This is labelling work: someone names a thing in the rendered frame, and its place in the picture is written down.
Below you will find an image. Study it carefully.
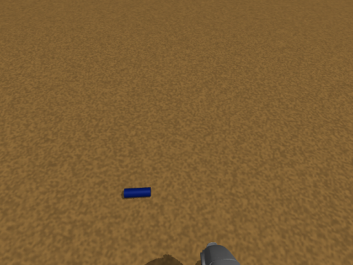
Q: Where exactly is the can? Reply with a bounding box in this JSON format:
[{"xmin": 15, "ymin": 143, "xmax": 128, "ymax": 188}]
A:
[{"xmin": 124, "ymin": 187, "xmax": 151, "ymax": 198}]

